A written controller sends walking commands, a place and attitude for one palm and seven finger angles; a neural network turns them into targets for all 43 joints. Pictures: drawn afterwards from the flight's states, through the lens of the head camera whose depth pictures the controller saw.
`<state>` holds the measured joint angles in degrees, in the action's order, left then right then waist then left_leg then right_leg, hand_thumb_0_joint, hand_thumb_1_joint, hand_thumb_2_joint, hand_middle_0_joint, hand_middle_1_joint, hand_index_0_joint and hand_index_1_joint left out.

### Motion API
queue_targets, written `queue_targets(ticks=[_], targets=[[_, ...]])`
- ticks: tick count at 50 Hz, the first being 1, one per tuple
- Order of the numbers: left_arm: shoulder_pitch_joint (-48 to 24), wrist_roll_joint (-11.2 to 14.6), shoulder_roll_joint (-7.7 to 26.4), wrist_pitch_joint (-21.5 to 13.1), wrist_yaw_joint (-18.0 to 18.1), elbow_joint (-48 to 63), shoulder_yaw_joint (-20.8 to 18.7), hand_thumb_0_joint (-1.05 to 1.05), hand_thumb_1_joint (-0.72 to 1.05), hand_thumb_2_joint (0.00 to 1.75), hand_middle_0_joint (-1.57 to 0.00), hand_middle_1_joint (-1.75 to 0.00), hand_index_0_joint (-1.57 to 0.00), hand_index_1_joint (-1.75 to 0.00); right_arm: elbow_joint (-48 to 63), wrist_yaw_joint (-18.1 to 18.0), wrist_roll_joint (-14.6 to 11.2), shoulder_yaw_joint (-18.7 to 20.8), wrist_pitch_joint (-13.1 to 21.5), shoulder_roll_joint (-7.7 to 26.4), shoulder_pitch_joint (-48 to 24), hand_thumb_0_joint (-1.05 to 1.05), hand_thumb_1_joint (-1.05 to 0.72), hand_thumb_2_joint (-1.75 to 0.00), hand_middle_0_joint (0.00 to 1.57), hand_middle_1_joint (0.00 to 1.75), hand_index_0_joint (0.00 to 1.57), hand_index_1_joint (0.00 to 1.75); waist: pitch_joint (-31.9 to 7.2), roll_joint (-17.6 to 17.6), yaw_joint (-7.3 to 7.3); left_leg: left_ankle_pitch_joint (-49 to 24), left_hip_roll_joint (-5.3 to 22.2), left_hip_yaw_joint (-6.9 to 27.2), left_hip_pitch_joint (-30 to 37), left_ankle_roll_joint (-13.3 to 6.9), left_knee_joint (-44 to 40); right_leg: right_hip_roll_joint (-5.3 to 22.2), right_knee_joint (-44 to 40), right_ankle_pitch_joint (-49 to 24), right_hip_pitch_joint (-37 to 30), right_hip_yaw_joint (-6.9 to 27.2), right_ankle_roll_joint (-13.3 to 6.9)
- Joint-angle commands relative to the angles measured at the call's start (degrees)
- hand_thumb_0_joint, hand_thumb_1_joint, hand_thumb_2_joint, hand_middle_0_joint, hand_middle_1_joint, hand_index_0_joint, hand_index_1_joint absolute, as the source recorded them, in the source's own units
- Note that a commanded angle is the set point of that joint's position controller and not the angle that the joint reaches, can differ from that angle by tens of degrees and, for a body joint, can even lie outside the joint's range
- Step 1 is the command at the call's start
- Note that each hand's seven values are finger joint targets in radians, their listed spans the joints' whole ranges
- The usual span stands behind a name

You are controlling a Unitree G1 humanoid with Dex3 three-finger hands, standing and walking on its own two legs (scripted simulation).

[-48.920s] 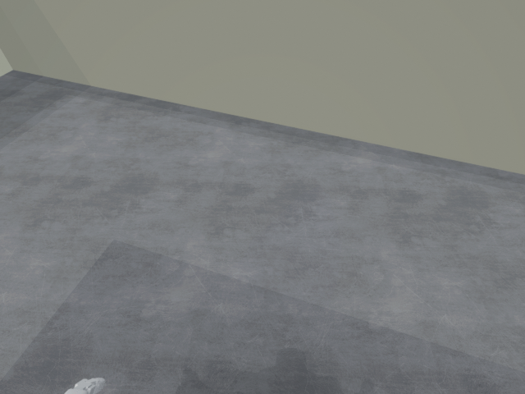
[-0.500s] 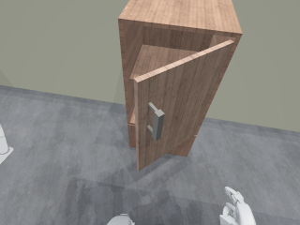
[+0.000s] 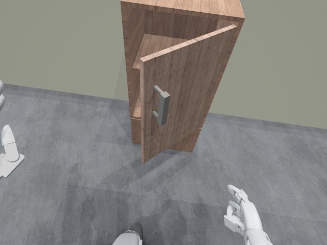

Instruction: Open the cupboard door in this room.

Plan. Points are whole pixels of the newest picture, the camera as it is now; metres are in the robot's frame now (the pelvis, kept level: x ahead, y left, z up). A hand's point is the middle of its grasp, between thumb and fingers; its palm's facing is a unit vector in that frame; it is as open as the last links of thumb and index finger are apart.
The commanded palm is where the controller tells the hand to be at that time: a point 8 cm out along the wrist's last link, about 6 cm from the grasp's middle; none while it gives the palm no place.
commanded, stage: stop stepping back and stand still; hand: left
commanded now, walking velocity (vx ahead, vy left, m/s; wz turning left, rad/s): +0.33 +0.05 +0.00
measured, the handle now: (159, 105) +0.52 +0.07 -0.01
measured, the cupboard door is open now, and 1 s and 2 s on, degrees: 44 44 44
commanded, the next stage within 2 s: let the arm hang, fingers relaxed in 0.82 s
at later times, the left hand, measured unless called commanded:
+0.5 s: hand out of the picture +0.15 +0.27 +0.17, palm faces +0.49 -0.77 -0.41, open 7.4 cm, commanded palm +0.09 +0.29 +0.19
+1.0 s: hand (39, 220) +0.14 +0.24 +0.08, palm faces +0.27 -0.83 -0.48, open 7.4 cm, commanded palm none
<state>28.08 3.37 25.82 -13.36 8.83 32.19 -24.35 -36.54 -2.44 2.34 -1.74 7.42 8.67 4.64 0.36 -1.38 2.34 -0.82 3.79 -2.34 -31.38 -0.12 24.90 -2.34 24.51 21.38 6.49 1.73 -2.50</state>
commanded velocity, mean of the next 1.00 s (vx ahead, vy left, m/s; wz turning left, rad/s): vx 0.05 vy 0.01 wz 0.00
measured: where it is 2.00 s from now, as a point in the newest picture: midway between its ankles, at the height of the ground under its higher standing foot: outside the picture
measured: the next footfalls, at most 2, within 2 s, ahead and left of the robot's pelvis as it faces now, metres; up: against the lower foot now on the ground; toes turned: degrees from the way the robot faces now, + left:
left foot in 0.08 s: +0.17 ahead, +0.10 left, +0.00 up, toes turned +1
left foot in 0.38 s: +0.05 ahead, +0.09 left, +0.00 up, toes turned +0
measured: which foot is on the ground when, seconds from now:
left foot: down 0.00-0.00, up 0.02-0.06, down 0.08-0.26, up 0.28-0.36, down 0.38-1.00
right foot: down 0.00-1.00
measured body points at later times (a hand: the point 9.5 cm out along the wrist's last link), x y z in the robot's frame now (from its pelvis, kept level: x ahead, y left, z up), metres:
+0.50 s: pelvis -0.04 -0.01 +0.01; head -0.05 +0.00 +0.45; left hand +0.12 +0.31 +0.19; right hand +0.11 -0.25 -0.08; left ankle +0.04 +0.10 -0.73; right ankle -0.10 -0.13 -0.72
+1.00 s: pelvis -0.07 -0.03 +0.01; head -0.08 -0.04 +0.46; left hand +0.12 +0.28 +0.11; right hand +0.10 -0.28 -0.10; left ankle +0.01 +0.09 -0.72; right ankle -0.10 -0.13 -0.72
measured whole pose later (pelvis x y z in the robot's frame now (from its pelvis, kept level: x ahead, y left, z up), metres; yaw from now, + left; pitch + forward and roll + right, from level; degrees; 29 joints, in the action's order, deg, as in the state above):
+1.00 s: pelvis -0.07 -0.03 +0.01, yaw +3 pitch +0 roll -2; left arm 19.6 -0.8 22.6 -7.3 2.8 1.3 -12.1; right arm -44.7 -0.9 0.0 0.9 6.3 17.1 10.7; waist -2.0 4.2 0.7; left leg 7.8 0.1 3.2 -21.9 0.0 30.0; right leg -3.3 28.5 18.3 10.0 -1.0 -1.8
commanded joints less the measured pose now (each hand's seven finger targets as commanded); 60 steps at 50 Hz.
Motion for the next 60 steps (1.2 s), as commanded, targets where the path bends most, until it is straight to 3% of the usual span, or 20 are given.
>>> queue_targets(ticks=[1,4,6,8,10,12,14,18,22,24,27,31,35,39,45,46,48,52,57,60], targets=[[2.6,0.7,11.2,-2.2,0.6,11.3,-8.3,0.0,0.9,0.9,-0.2,-0.3,-0.2,-0.3,7.8,-2.1,-1.6,4.1,1.8,9.3,0.8,0.0,-0.9,-0.9,0.2,0.3,0.2,0.3,-10.5,-6.5,-3.27,10.7,-4.1,1.2,27.9,2.1,16.9,11.1,-8.4,-10.8,19.3,2.4,-4.4],[6.2,1.4,11.4,0.5,0.4,8.4,-10.2,0.0,0.9,0.9,-0.2,-0.3,-0.2,-0.3,8.8,-3.5,-2.0,3.2,1.4,9.7,-0.1,0.0,-0.9,-0.9,0.2,0.3,0.2,0.3,-4.1,5.0,-4.17,8.8,-1.4,4.6,26.1,0.9,2.4,4.7,-2.8,-4.9,17.5,-3.0,0.9],[5.8,1.4,11.3,-0.5,0.6,7.9,-10.2,0.0,0.9,0.9,-0.2,-0.3,-0.2,-0.3,8.9,-3.8,-1.6,3.0,1.9,10.1,0.2,0.0,-0.9,-0.9,0.2,0.3,0.2,0.3,-1.8,15.3,-3.61,29.4,2.4,13.4,20.4,0.9,-11.6,-1.1,-0.8,10.5,14.2,-5.5,1.6],[4.4,0.6,10.9,-0.6,1.2,8.3,-10.0,0.0,0.9,0.9,-0.2,-0.3,-0.2,-0.3,8.8,-4.2,-1.0,3.0,2.4,10.6,0.3,0.0,-0.9,-0.9,0.2,0.3,0.2,0.3,-1.2,18.3,-2.8,42.5,3.6,16.9,9.4,3.0,-22.4,-4.8,4.6,11.4,3.7,-7.2,1.0],[6.0,0.4,11.5,-1.2,1.0,7.8,-9.8,0.0,0.9,0.9,-0.2,-0.3,-0.2,-0.3,8.2,-3.9,-1.0,3.5,3.1,10.1,1.4,0.0,-0.9,-0.9,0.2,0.3,0.2,0.3,-3.6,12.6,-2.58,34.1,0.7,10.3,9.7,2.8,-15.6,-3.2,-2.1,9.4,0.3,-6.2,-0.1],[8.3,0.6,11.3,-1.4,0.4,8.4,-9.0,0.0,0.9,0.9,-0.2,-0.3,-0.2,-0.3,7.4,-3.0,-1.4,4.5,2.7,10.0,2.8,0.0,-0.9,-0.9,0.2,0.3,0.2,0.3,-5.4,-2.4,-3.33,16.8,-5.5,1.9,23.4,2.3,12.6,9.1,-14.6,15.1,18.7,7.2,-4.4],[6.1,0.6,10.3,-0.9,1.0,8.5,-8.8,0.0,0.9,0.9,-0.2,-0.3,-0.2,-0.3,5.8,-2.5,-1.1,4.7,2.7,10.7,3.2,0.0,-0.9,-0.9,0.2,0.3,0.2,0.3,-2.9,-8.1,-2.86,13.8,-4.6,3.9,17.2,2.1,26.2,16.7,-16.0,11.6,22.4,14.6,-9.2],[-4.2,-1.6,7.8,-1.3,1.1,2.7,-4.5,0.0,0.9,0.9,-0.2,-0.3,-0.2,-0.3,4.4,-3.7,-1.8,4.2,5.5,11.5,3.6,0.0,-0.9,-0.9,0.2,0.3,0.2,0.3,2.4,5.4,-3.82,8.0,-1.0,5.6,21.2,-0.4,0.4,5.3,-2.3,-7.0,15.4,1.3,0.7],[-5.1,-1.7,9.9,-2.4,0.7,6.8,-5.7,0.0,0.9,0.9,-0.2,-0.3,-0.2,-0.3,5.2,-4.0,-1.8,3.7,6.8,10.6,4.3,0.0,-0.9,-0.9,0.2,0.3,0.2,0.3,-6.5,12.4,-2.7,-3.8,4.2,14.8,25.6,-2.7,-5.3,0.3,6.7,-6.1,9.0,-2.4,3.4],[-2.8,-1.6,10.2,-2.8,0.9,9.1,-6.7,0.0,0.9,0.9,-0.2,-0.3,-0.2,-0.3,5.6,-3.6,-1.5,3.8,7.6,10.3,3.7,0.0,-0.9,-0.9,0.2,0.3,0.2,0.3,-7.1,13.5,-2.1,13.0,6.8,18.4,21.8,-4.4,-11.2,0.1,9.0,1.3,6.9,-0.9,2.9],[2.7,-1.6,7.9,-1.9,1.1,8.5,-6.5,0.0,0.9,0.9,-0.2,-0.3,-0.2,-0.3,6.9,-2.8,-1.5,3.2,6.9,9.9,2.5,0.0,-0.9,-0.9,0.2,0.3,0.2,0.3,-4.7,10.4,-2.23,27.0,3.7,11.6,13.1,-2.8,-12.2,0.8,-0.1,-1.2,1.3,-1.6,2.0],[6.8,-0.3,7.4,-0.6,0.7,4.0,-6.8,0.0,0.9,0.9,-0.2,-0.3,-0.2,-0.3,6.9,-2.1,-1.6,3.9,3.9,9.2,2.5,0.0,-0.9,-0.9,0.2,0.3,0.2,0.3,-1.9,-3.8,-3.14,13.9,-3.4,3.2,19.2,1.0,10.3,10.0,-14.7,1.2,15.4,10.6,-3.2],[0.3,-0.6,7.1,-0.2,0.6,-0.2,-5.2,0.0,0.9,0.9,-0.2,-0.3,-0.2,-0.3,6.3,-3.1,-1.8,3.4,3.5,9.7,2.7,0.0,-0.9,-0.9,0.2,0.3,0.2,0.3,-2.2,0.3,-3.53,4.2,-1.4,4.5,22.7,-0.1,1.9,5.8,-7.1,-16.9,11.6,4.1,0.7],[-5.9,-1.4,7.8,-0.6,0.0,1.8,-3.2,0.0,0.9,0.9,-0.2,-0.3,-0.2,-0.3,6.7,-3.9,-2.0,3.2,3.7,9.8,2.2,0.0,-0.9,-0.9,0.2,0.3,0.2,0.3,-3.0,6.1,-3.16,0.9,0.0,5.8,26.3,-1.3,-1.3,3.3,-6.6,-13.8,10.7,1.5,2.7],[-1.9,-1.3,8.0,-1.2,0.5,5.5,-4.0,0.0,0.9,0.9,-0.2,-0.3,-0.2,-0.3,7.8,-3.3,-2.0,3.4,4.4,9.9,1.5,0.0,-0.9,-0.9,0.2,0.3,0.2,0.3,-1.5,5.1,-2.74,12.7,-1.5,5.7,23.5,-0.7,-2.4,3.8,-10.8,-4.1,9.9,2.0,1.7],[-5.2,-6.2,-2.7,8.1,-7.8,-43.3,17.6,0.0,0.9,0.9,-0.2,-0.3,-0.2,-0.3,-7.6,2.2,-2.1,6.3,3.6,20.9,-0.2,0.0,-0.9,-0.9,0.2,0.3,0.2,0.3,0.9,7.1,-4.08,-0.8,2.1,11.2,13.4,-2.1,5.3,6.9,1.0,-12.3,12.2,0.0,0.1],[-5.3,-5.1,-3.1,12.1,-9.2,-46.1,17.3,0.0,0.9,0.9,-0.2,-0.3,-0.2,-0.3,-6.3,2.1,-2.4,5.5,-2.0,17.2,3.5,0.0,-0.9,-0.9,0.2,0.3,0.2,0.3,-4.7,2.3,-2.3,1.6,2.6,11.5,14.6,-2.5,5.0,6.5,1.1,-6.9,10.7,1.7,0.0],[-14.2,-5.2,0.2,12.2,-8.9,-58.0,18.9,0.0,0.9,0.9,-0.2,-0.3,-0.2,-0.3,-8.0,2.2,-1.2,4.9,-5.1,17.5,2.9,0.0,-0.9,-0.9,0.2,0.3,0.2,0.3,-2.4,-10.8,-2.96,5.5,-1.1,10.4,14.8,-2.0,8.9,9.7,-2.3,-6.7,12.0,4.9,-2.7],[-17.6,-4.3,-1.4,13.9,-7.9,-74.8,21.7,0.0,0.9,0.9,-0.2,-0.3,-0.2,-0.3,-13.6,2.0,-0.4,2.9,-7.5,14.6,3.6,0.0,-0.9,-0.9,0.2,0.3,0.2,0.3,1.2,6.0,-3.01,4.6,0.3,13.3,15.8,-2.0,0.0,6.5,-0.5,-3.6,9.1,2.8,-1.5],[-13.6,-4.0,-2.3,14.0,-8.0,-83.3,21.8,0.0,0.9,0.9,-0.2,-0.3,-0.2,-0.3,-16.8,1.5,-0.7,2.6,-7.5,14.0,3.3,0.0,-0.9,-0.9,0.2,0.3,0.2,0.3,1.1,10.0,-1.57,11.1,1.0,15.2,13.8,-2.7,-5.1,5.6,-1.8,-1.6,3.7,2.2,-0.7]])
